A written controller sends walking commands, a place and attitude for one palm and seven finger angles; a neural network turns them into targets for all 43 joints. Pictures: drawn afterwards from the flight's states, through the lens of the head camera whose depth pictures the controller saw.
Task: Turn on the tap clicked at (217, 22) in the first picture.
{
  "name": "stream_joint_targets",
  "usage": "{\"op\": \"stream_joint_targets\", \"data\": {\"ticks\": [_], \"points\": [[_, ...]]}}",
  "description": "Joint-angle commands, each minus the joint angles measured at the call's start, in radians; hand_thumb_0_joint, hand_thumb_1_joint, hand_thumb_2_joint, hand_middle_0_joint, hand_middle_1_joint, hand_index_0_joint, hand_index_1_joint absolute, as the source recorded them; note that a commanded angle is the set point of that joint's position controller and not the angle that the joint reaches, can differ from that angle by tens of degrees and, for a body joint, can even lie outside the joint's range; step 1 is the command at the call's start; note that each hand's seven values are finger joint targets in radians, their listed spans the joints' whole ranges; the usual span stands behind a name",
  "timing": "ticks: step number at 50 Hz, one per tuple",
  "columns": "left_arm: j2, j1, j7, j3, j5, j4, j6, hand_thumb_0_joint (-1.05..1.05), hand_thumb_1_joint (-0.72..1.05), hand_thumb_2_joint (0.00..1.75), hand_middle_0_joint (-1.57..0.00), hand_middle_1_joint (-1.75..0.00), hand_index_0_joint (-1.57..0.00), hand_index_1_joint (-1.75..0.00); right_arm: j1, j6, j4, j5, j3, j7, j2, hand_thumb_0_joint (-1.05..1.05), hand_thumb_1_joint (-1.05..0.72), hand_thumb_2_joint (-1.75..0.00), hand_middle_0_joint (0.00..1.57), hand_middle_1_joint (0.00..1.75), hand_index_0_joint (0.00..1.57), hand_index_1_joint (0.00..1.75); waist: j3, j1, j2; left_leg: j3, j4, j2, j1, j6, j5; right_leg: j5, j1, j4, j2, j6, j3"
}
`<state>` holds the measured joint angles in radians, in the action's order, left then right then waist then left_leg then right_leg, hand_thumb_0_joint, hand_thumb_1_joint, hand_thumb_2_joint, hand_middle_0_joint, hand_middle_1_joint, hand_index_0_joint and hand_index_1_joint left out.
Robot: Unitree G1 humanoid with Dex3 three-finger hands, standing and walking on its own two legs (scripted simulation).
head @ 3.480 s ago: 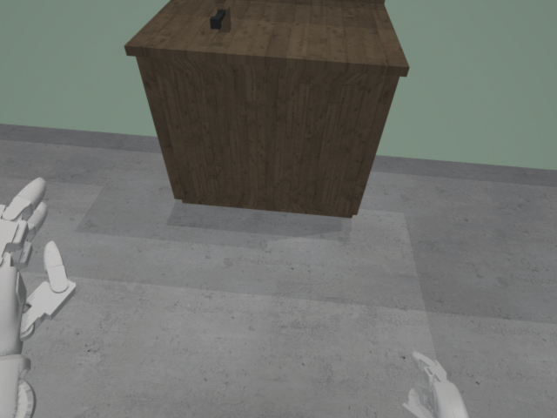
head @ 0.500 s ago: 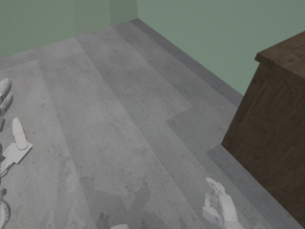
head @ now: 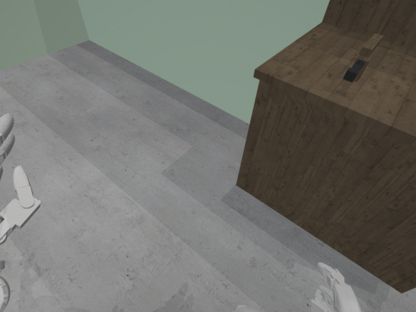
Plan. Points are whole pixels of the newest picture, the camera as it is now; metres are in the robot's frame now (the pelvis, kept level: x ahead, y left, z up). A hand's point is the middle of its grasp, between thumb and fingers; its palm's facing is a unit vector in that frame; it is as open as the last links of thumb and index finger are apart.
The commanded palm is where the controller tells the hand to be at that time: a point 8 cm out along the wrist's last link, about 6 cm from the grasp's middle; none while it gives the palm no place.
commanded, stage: turn to face it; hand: left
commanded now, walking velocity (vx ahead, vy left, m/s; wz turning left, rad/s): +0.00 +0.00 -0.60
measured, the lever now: (350, 74) +0.76 -0.35 +0.11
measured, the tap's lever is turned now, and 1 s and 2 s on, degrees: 0 0 0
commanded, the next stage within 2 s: take the last steps up to it in 1.48 s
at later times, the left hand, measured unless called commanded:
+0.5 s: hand (147, 215) +0.20 +0.11 +0.18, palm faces +0.09 -0.85 -0.52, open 7.4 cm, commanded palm +0.17 +0.16 +0.18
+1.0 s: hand (232, 263) +0.16 +0.00 +0.17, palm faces -0.18 -0.85 -0.50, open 7.4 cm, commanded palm +0.13 +0.08 +0.18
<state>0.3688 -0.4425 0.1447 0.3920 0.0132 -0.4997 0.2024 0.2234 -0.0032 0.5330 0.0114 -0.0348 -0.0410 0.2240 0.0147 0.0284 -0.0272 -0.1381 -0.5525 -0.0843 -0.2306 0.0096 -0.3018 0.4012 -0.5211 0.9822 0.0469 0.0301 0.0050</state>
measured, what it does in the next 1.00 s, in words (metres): walks backwards, turning right: right foot, then left foot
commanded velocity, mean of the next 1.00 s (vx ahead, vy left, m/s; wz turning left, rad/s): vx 0.00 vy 0.00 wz -0.59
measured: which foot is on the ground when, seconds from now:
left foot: down 0.00-0.22, up 0.24-0.58, down 0.60-0.92, up 0.94-1.00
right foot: up 0.00-0.20, down 0.22-0.62, up 0.64-0.90, down 0.92-1.00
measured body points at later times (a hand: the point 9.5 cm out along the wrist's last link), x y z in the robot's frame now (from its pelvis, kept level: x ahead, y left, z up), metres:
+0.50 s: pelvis -0.07 -0.05 +0.00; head -0.04 -0.07 +0.45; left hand +0.19 +0.15 +0.21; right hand -0.01 -0.35 -0.10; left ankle -0.02 +0.09 -0.69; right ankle -0.04 -0.15 -0.73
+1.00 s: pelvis -0.17 -0.05 -0.01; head -0.14 -0.10 +0.43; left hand +0.16 +0.05 +0.20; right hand -0.15 -0.31 -0.13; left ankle -0.06 +0.07 -0.70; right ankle -0.19 -0.16 -0.73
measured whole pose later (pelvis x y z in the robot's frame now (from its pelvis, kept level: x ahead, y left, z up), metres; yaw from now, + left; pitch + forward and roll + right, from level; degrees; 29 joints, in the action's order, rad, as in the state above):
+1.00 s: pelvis -0.17 -0.05 -0.01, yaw -37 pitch -1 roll -1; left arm 0.38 -0.42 0.13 0.37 0.03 -0.52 0.19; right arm 0.17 -0.01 0.55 0.02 0.03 0.01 0.18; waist 0.15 0.01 0.07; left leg -0.07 -0.98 -0.18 -0.45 0.09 -0.47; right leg 0.27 -0.35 0.65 0.00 -0.04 0.09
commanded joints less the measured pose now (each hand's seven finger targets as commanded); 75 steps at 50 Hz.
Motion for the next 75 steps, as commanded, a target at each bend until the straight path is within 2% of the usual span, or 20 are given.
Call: {"op": "stream_joint_targets", "data": {"ticks": [1,9,11,12,13,16,28,29,32,36,43,45,46,48,52,61,64,66,69,75], "points": [[0.128,0.135,0.002,0.012,-0.010,-0.243,0.050,0.00,0.90,0.90,-0.20,-0.30,-0.20,-0.30,-0.064,-0.062,-0.127,0.005,-0.026,0.021,0.123,0.00,-0.90,-0.90,0.20,0.30,0.20,0.30,0.002,-0.020,0.272,0.063,0.218,-0.288,-0.006,-0.080,0.353,0.006,0.018,-0.018,-0.072,0.034,0.075],[0.179,0.071,-0.001,0.083,0.014,-0.232,0.044,0.00,0.90,0.90,-0.20,-0.30,-0.20,-0.30,-0.039,-0.096,-0.129,0.000,-0.021,0.042,0.117,0.00,-0.90,-0.90,0.20,0.30,0.20,0.30,-0.111,-0.020,0.271,-0.044,-0.007,-0.272,0.048,-0.010,0.414,-0.151,0.320,-0.490,-0.032,0.020,0.161],[0.231,0.014,0.010,0.129,0.007,-0.215,0.050,0.00,0.90,0.90,-0.20,-0.30,-0.20,-0.30,-0.040,-0.089,-0.139,0.008,-0.014,0.044,0.078,0.00,-0.90,-0.90,0.20,0.30,0.20,0.30,-0.183,-0.012,-0.028,-0.084,-0.338,-0.142,-0.170,0.046,0.069,-0.642,0.552,-0.553,-0.230,-0.085,-0.097],[0.259,-0.022,0.020,0.176,0.023,-0.198,0.049,0.00,0.90,0.90,-0.20,-0.30,-0.20,-0.30,-0.069,-0.080,-0.159,0.010,0.002,0.040,0.062,0.00,-0.90,-0.90,0.20,0.30,0.20,0.30,-0.194,0.006,-0.231,-0.006,-0.521,-0.026,-0.389,0.081,-0.337,-0.975,0.597,-0.540,-0.359,-0.181,-0.344],[0.259,-0.058,0.021,0.185,0.045,-0.215,0.034,0.00,0.90,0.90,-0.20,-0.30,-0.20,-0.30,-0.096,-0.067,-0.153,0.017,-0.013,0.037,0.070,0.00,-0.90,-0.90,0.20,0.30,0.20,0.30,-0.229,0.009,-0.255,0.122,-0.628,-0.039,-0.392,0.078,-0.309,-0.905,0.551,-0.557,-0.391,-0.193,-0.397],[0.242,-0.134,0.028,0.222,0.054,-0.267,0.048,0.00,0.90,0.90,-0.20,-0.30,-0.20,-0.30,-0.131,-0.010,-0.127,0.004,0.021,0.035,0.036,0.00,-0.90,-0.90,0.20,0.30,0.20,0.30,-0.242,-0.012,-0.064,0.154,-0.676,-0.042,-0.421,0.094,-0.176,-0.737,0.552,-0.519,-0.319,-0.194,-0.263],[0.176,-0.001,0.024,0.097,0.030,-0.230,0.027,0.00,0.90,0.90,-0.20,-0.30,-0.20,-0.30,-0.096,0.011,-0.137,0.002,-0.008,0.002,0.101,0.00,-0.90,-0.90,0.20,0.30,0.20,0.30,-0.145,-0.013,-0.085,0.077,0.039,0.029,0.029,0.035,-0.087,-0.099,0.166,-0.660,-0.225,-0.144,-0.353],[0.179,0.020,0.020,0.093,0.028,-0.238,0.032,0.00,0.90,0.90,-0.20,-0.30,-0.20,-0.30,-0.083,0.011,-0.138,0.000,-0.010,-0.001,0.105,0.00,-0.90,-0.90,0.20,0.30,0.20,0.30,-0.133,-0.020,-0.047,0.078,0.141,0.004,0.116,0.017,-0.061,-0.065,0.102,-0.617,-0.188,-0.109,-0.331],[0.203,0.105,0.012,0.106,-0.009,-0.300,0.062,0.00,0.90,0.90,-0.20,-0.30,-0.20,-0.30,-0.121,-0.006,-0.160,-0.008,-0.013,-0.008,0.106,0.00,-0.90,-0.90,0.20,0.30,0.20,0.30,-0.076,0.003,0.392,0.364,0.352,-0.392,0.026,-0.147,-0.067,0.108,-0.043,0.062,-0.023,-0.001,-0.033],[0.137,0.138,0.009,0.031,-0.006,-0.274,0.054,0.00,0.90,0.90,-0.20,-0.30,-0.20,-0.30,-0.109,-0.033,-0.144,0.008,-0.023,0.022,0.108,0.00,-0.90,-0.90,0.20,0.30,0.20,0.30,0.026,-0.007,0.277,0.094,0.262,-0.312,-0.061,-0.107,0.074,0.033,-0.027,0.111,-0.090,0.028,0.032],[0.150,0.104,0.004,0.054,0.014,-0.212,0.041,0.00,0.90,0.90,-0.20,-0.30,-0.20,-0.30,-0.043,-0.074,-0.136,0.000,-0.020,0.036,0.122,0.00,-0.90,-0.90,0.20,0.30,0.20,0.30,-0.061,-0.026,0.284,-0.007,0.071,-0.279,0.014,-0.028,0.316,-0.048,0.257,-0.407,-0.028,0.029,0.160],[0.191,0.095,0.005,0.091,0.012,-0.215,0.046,0.00,0.90,0.90,-0.20,-0.30,-0.20,-0.30,-0.041,-0.075,-0.136,0.010,-0.019,0.044,0.106,0.00,-0.90,-0.90,0.20,0.30,0.20,0.30,-0.122,-0.020,0.129,-0.050,-0.147,-0.213,-0.058,0.017,0.192,-0.262,0.415,-0.563,-0.111,-0.021,0.061],[0.242,0.038,0.016,0.135,0.008,-0.188,0.050,0.00,0.90,0.90,-0.20,-0.30,-0.20,-0.30,-0.054,-0.071,-0.150,0.009,-0.009,0.040,0.072,0.00,-0.90,-0.90,0.20,0.30,0.20,0.30,-0.136,-0.010,-0.115,-0.062,-0.355,-0.095,-0.260,0.058,-0.143,-0.655,0.536,-0.566,-0.277,-0.115,-0.203],[0.246,-0.028,0.022,0.164,0.046,-0.207,0.030,0.00,0.90,0.90,-0.20,-0.30,-0.20,-0.30,-0.113,-0.048,-0.164,0.018,-0.006,0.035,0.069,0.00,-0.90,-0.90,0.20,0.30,0.20,0.30,-0.193,0.006,-0.259,0.140,-0.627,-0.034,-0.399,0.074,-0.268,-0.725,0.511,-0.588,-0.385,-0.191,-0.412],[0.222,-0.106,0.027,0.192,0.052,-0.282,0.051,0.00,0.90,0.90,-0.20,-0.30,-0.20,-0.30,-0.147,0.008,-0.133,0.009,0.013,0.026,0.048,0.00,-0.90,-0.90,0.20,0.30,0.20,0.30,-0.188,-0.018,-0.078,0.143,-0.583,-0.041,-0.344,0.087,-0.139,-0.545,0.435,-0.580,-0.307,-0.194,-0.245],[0.185,-0.036,0.028,0.120,0.035,-0.244,0.044,0.00,0.90,0.90,-0.20,-0.30,-0.20,-0.30,-0.085,-0.015,-0.119,0.005,-0.010,-0.006,0.098,0.00,-0.90,-0.90,0.20,0.30,0.20,0.30,-0.154,-0.024,-0.045,0.077,0.065,0.020,0.049,0.027,-0.053,-0.098,0.201,-0.639,-0.244,-0.141,-0.299],[0.189,0.005,0.020,0.122,0.014,-0.253,0.065,0.00,0.90,0.90,-0.20,-0.30,-0.20,-0.30,-0.098,-0.031,-0.143,0.002,-0.024,-0.021,0.136,0.00,-0.90,-0.90,0.20,0.30,0.20,0.30,-0.086,-0.006,0.303,0.361,0.295,-0.296,0.083,-0.126,-0.004,0.066,0.014,-0.240,-0.023,-0.019,-0.080],[0.189,0.047,0.015,0.106,0.002,-0.243,0.072,0.00,0.90,0.90,-0.20,-0.30,-0.20,-0.30,-0.103,-0.049,-0.133,-0.006,-0.020,-0.021,0.090,0.00,-0.90,-0.90,0.20,0.30,0.20,0.30,-0.014,-0.021,0.312,0.401,0.339,-0.366,-0.143,-0.192,-0.047,0.059,0.061,0.136,-0.050,0.003,-0.045],[0.118,0.045,0.008,0.030,0.002,-0.217,0.063,0.00,0.90,0.90,-0.20,-0.30,-0.20,-0.30,-0.081,-0.077,-0.111,0.009,-0.025,0.002,0.112,0.00,-0.90,-0.90,0.20,0.30,0.20,0.30,-0.002,-0.017,0.256,0.146,0.223,-0.267,-0.091,-0.119,0.159,0.060,0.079,-0.059,-0.064,0.018,0.048],[0.164,0.104,0.012,0.066,0.002,-0.228,0.066,0.00,0.90,0.90,-0.20,-0.30,-0.20,-0.30,-0.058,-0.122,-0.101,0.004,-0.016,0.014,0.110,0.00,-0.90,-0.90,0.20,0.30,0.20,0.30,-0.098,-0.024,0.238,0.062,-0.005,-0.206,-0.039,-0.030,0.294,-0.172,0.360,-0.533,-0.048,0.008,0.128]]}}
